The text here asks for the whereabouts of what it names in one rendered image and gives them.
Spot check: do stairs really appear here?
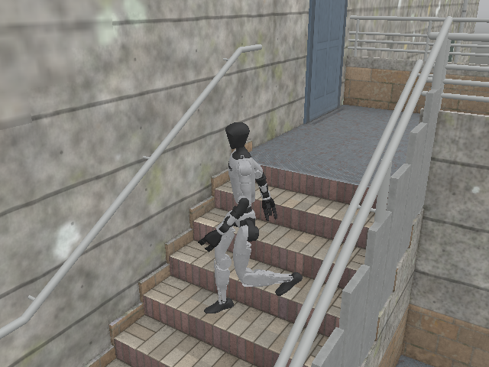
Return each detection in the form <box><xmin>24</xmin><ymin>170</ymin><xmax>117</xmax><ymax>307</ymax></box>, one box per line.
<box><xmin>105</xmin><ymin>165</ymin><xmax>389</xmax><ymax>367</ymax></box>

